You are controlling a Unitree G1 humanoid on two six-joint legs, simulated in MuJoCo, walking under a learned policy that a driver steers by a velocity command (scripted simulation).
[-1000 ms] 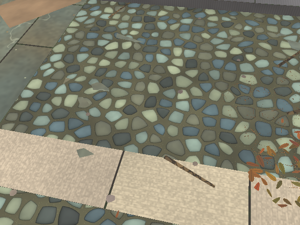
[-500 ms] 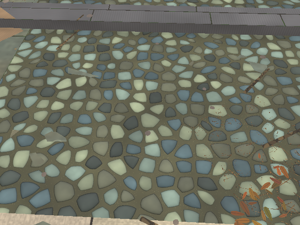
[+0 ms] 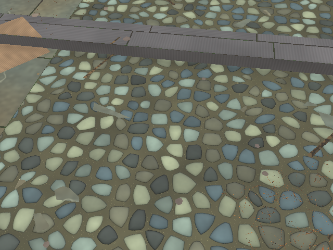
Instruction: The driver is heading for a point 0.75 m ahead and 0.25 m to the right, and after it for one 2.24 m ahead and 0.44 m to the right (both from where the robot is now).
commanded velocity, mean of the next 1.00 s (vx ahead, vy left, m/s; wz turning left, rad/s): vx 0.50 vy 0.00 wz -0.44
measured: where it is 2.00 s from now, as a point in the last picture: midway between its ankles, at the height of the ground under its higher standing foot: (244, 143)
